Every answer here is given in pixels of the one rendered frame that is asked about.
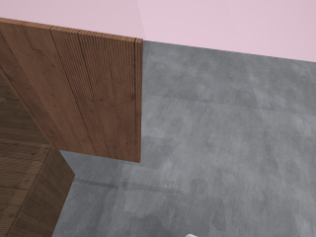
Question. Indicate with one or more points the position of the cupboard door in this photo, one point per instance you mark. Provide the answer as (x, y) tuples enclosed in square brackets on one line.
[(83, 89)]

